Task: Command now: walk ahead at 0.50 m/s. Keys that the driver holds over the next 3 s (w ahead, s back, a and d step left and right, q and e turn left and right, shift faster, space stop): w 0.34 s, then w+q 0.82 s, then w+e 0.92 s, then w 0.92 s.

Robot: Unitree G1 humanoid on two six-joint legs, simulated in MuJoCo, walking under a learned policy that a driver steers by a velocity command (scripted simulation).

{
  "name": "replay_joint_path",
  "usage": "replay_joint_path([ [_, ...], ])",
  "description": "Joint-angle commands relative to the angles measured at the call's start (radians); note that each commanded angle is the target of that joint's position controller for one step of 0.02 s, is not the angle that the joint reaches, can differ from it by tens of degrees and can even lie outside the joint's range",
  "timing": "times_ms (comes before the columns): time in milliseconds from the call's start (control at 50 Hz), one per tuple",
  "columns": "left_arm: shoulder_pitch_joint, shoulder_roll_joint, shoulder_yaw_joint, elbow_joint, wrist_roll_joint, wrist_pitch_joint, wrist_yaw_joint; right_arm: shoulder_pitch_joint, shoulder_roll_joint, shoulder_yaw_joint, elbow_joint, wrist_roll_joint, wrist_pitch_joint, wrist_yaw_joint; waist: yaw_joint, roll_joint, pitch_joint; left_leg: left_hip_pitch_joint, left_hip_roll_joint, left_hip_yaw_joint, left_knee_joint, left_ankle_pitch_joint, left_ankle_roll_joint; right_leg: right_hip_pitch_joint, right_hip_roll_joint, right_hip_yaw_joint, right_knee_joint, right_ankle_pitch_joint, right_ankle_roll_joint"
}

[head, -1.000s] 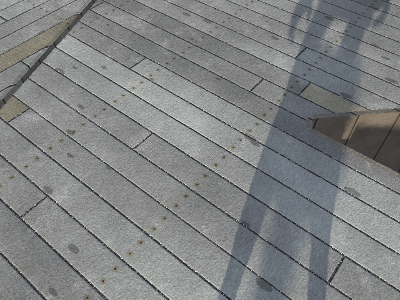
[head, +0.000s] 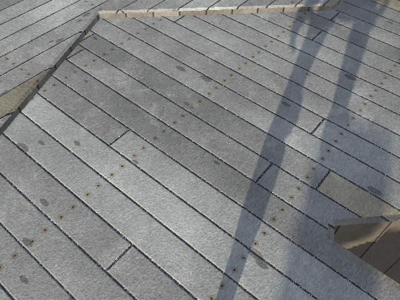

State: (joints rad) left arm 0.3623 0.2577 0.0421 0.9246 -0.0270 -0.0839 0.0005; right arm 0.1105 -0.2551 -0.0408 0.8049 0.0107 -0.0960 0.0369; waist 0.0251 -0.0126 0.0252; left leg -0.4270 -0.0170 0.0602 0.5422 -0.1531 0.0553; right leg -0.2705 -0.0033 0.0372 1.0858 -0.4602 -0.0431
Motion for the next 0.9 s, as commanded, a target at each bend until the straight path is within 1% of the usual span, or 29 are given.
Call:
replay_joint_path([
  [20,-0.075,0.121,0.033,-0.101,0.004,-0.031,0.010,0.116,-0.111,-0.028,-0.013,-0.011,-0.005,-0.003,-0.057,0.056,-0.072,0.377,0.290,-0.415,-0.313,0.014,0.177,-0.420,-0.117,0.040,0.117,0.137,-0.012],
  [40,-0.047,0.102,0.034,-0.096,0.009,-0.020,0.010,0.100,-0.094,-0.024,-0.012,-0.019,-0.008,-0.001,-0.026,0.078,-0.072,0.323,0.263,-0.364,-0.339,0.059,0.173,-0.361,-0.139,0.046,0.086,0.172,-0.008],
  [80,-0.029,0.067,0.031,-0.089,0.008,0.002,0.014,0.108,-0.100,-0.028,0.004,-0.016,-0.017,-0.001,-0.007,0.087,-0.054,0.253,0.244,-0.305,-0.393,0.080,0.186,-0.329,-0.151,0.036,0.039,0.204,0.004],
  [100,-0.051,0.072,0.032,-0.097,0.015,0.009,0.017,0.117,-0.112,-0.030,0.013,-0.012,-0.022,-0.005,-0.004,0.084,-0.034,0.243,0.239,-0.274,-0.410,0.131,0.187,-0.357,-0.155,0.033,0.009,0.240,0.012],
  [120,-0.077,0.081,0.036,-0.108,0.023,0.013,0.017,0.129,-0.127,-0.034,0.022,-0.015,-0.025,-0.009,-0.005,0.078,-0.023,0.245,0.234,-0.244,-0.416,0.191,0.187,-0.384,-0.155,0.031,-0.032,0.288,0.023],
  [160,-0.147,0.076,0.036,-0.130,0.029,0.011,0.016,0.168,-0.139,-0.038,0.042,-0.012,-0.019,-0.021,-0.021,0.061,-0.011,0.278,0.225,-0.202,-0.417,0.268,0.176,-0.441,-0.154,0.024,-0.133,0.389,0.039],
  [220,-0.241,0.051,0.027,-0.153,0.025,0.003,0.005,0.208,-0.141,-0.035,0.062,-0.005,-0.009,-0.032,-0.051,0.063,-0.001,0.297,0.192,-0.135,-0.419,0.277,0.145,-0.422,-0.132,0.000,-0.316,0.533,0.041],
  [260,-0.317,0.040,0.020,-0.174,0.021,-0.001,-0.002,0.245,-0.149,-0.036,0.079,0.001,-0.005,-0.036,-0.079,0.062,0.016,0.323,0.190,-0.121,-0.424,0.236,0.136,-0.406,-0.111,-0.021,-0.416,0.584,0.039],
  [340,-0.430,0.040,0.013,-0.223,0.008,-0.012,-0.029,0.317,-0.156,-0.038,0.115,0.002,0.019,-0.039,-0.117,0.061,0.049,0.447,0.241,-0.134,-0.374,0.221,0.139,-0.434,-0.083,-0.034,-0.523,0.542,0.023],
  [360,-0.451,0.046,0.014,-0.237,0.008,-0.016,-0.035,0.328,-0.158,-0.040,0.121,0.005,0.025,-0.041,-0.116,0.066,0.056,0.471,0.257,-0.155,-0.350,0.242,0.137,-0.433,-0.078,-0.027,-0.539,0.503,0.014],
  [400,-0.428,0.071,0.022,-0.243,0.009,-0.025,-0.043,0.315,-0.168,-0.045,0.124,0.009,0.035,-0.046,-0.082,0.085,0.044,0.503,0.277,-0.185,-0.293,0.312,0.123,-0.376,-0.061,-0.022,-0.579,0.423,-0.007],
  [420,-0.379,0.092,0.031,-0.232,0.011,-0.029,-0.043,0.295,-0.180,-0.049,0.118,0.010,0.038,-0.048,-0.050,0.100,0.017,0.498,0.272,-0.190,-0.244,0.407,0.113,-0.287,-0.038,-0.036,-0.594,0.390,-0.018],
  [440,-0.270,0.119,0.049,-0.204,0.017,-0.031,-0.041,0.262,-0.180,-0.048,0.110,0.011,0.042,-0.049,0.015,0.103,-0.052,0.465,0.239,-0.172,-0.133,0.549,0.095,-0.116,-0.007,-0.063,-0.627,0.407,-0.042],
  [460,-0.084,0.179,0.074,-0.155,0.025,-0.034,-0.031,0.248,-0.156,-0.036,0.097,0.003,0.039,-0.049,0.095,0.092,-0.174,0.337,0.181,-0.139,0.072,0.507,0.065,0.177,-0.052,-0.022,-0.591,0.439,-0.083],
  [480,0.074,0.283,0.101,-0.131,0.048,-0.032,-0.019,0.320,-0.057,-0.007,0.068,-0.009,0.026,-0.044,0.104,-0.095,-0.358,-0.031,0.049,-0.063,0.465,0.144,-0.001,0.612,-0.318,0.311,-0.577,0.402,-0.196],
  [500,0.103,0.245,0.090,-0.120,0.035,-0.024,-0.020,0.379,-0.020,0.007,0.082,0.008,0.006,-0.039,0.091,-0.273,-0.481,-0.237,-0.034,-0.149,0.693,-0.429,-0.018,0.730,-0.451,0.658,-0.720,0.251,-0.277],
  [520,0.045,0.161,0.065,-0.130,0.031,-0.023,-0.015,0.305,-0.140,-0.027,0.079,0.037,-0.002,-0.038,0.099,-0.172,-0.340,-0.318,0.028,-0.211,0.786,-0.392,-0.009,0.614,-0.410,0.563,-0.754,0.177,-0.223],
  [540,-0.026,0.126,0.053,-0.138,0.025,-0.022,-0.007,0.225,-0.150,-0.032,0.059,0.045,-0.003,-0.041,0.080,-0.119,-0.213,-0.338,0.080,-0.180,0.782,-0.297,-0.003,0.464,-0.383,0.420,-0.785,0.184,-0.176],
  [560,-0.095,0.097,0.043,-0.137,0.024,-0.024,-0.009,0.188,-0.135,-0.035,0.056,0.034,0.003,-0.046,0.048,-0.057,-0.128,-0.301,0.117,-0.165,0.733,-0.219,-0.007,0.315,-0.338,0.315,-0.833,0.230,-0.152],
  [580,-0.140,0.074,0.037,-0.135,0.029,-0.029,-0.011,0.199,-0.118,-0.042,0.059,0.024,0.016,-0.050,0.010,-0.077,-0.080,-0.252,0.147,-0.170,0.687,-0.159,-0.008,0.215,-0.307,0.231,-0.880,0.254,-0.134],
  [600,-0.157,0.072,0.037,-0.125,0.035,-0.035,-0.013,0.229,-0.091,-0.041,0.064,0.024,0.031,-0.049,-0.016,-0.097,-0.058,-0.190,0.165,-0.173,0.668,-0.129,-0.014,0.142,-0.288,0.174,-0.913,0.287,-0.128],
  [620,-0.174,0.068,0.039,-0.118,0.035,-0.039,-0.014,0.244,-0.067,-0.040,0.069,0.027,0.044,-0.048,-0.032,-0.096,-0.042,-0.171,0.168,-0.166,0.655,-0.117,-0.019,0.106,-0.274,0.118,-0.939,0.317,-0.133],
  [640,-0.182,0.072,0.042,-0.110,0.035,-0.043,-0.014,0.234,-0.057,-0.042,0.064,0.028,0.055,-0.049,-0.041,-0.082,-0.021,-0.179,0.171,-0.165,0.644,-0.097,-0.022,0.081,-0.266,0.063,-0.955,0.359,-0.131],
  [660,-0.182,0.076,0.045,-0.102,0.040,-0.044,-0.009,0.224,-0.056,-0.046,0.059,0.026,0.065,-0.052,-0.048,-0.065,-0.011,-0.205,0.168,-0.167,0.633,-0.060,-0.023,0.080,-0.258,0.016,-0.963,0.383,-0.126],
  [680,-0.168,0.084,0.047,-0.090,0.043,-0.045,-0.003,0.207,-0.054,-0.048,0.048,0.022,0.071,-0.052,-0.047,-0.075,0.002,-0.228,0.174,-0.177,0.598,-0.019,-0.030,0.078,-0.266,-0.018,-0.959,0.439,-0.135],
  [740,-0.143,0.105,0.053,-0.070,0.052,-0.039,0.011,0.128,-0.057,-0.052,0.017,0.012,0.067,-0.039,-0.031,-0.049,0.017,-0.266,0.161,-0.164,0.431,0.120,-0.040,0.118,-0.245,-0.110,-0.964,0.492,-0.131],
  [820,-0.095,0.140,0.062,-0.057,0.040,-0.025,0.023,-0.016,-0.034,-0.038,-0.034,0.008,0.064,-0.010,0.025,-0.025,0.057,-0.264,0.150,-0.083,0.242,0.208,-0.026,0.188,-0.263,-0.190,-0.973,0.484,-0.122],
  [860,-0.061,0.159,0.070,-0.046,0.027,-0.013,0.023,-0.081,-0.032,-0.032,-0.070,0.010,0.065,0.001,0.046,-0.014,0.086,-0.296,0.147,-0.064,0.184,0.174,-0.010,0.259,-0.290,-0.201,-0.964,0.483,-0.119],
  [900,-0.042,0.167,0.076,-0.037,0.017,0.001,0.021,-0.118,-0.037,-0.032,-0.101,0.012,0.067,0.012,0.049,-0.019,0.097,-0.310,0.137,-0.041,0.141,0.109,0.012,0.336,-0.310,-0.220,-0.926,0.536,-0.105],
])
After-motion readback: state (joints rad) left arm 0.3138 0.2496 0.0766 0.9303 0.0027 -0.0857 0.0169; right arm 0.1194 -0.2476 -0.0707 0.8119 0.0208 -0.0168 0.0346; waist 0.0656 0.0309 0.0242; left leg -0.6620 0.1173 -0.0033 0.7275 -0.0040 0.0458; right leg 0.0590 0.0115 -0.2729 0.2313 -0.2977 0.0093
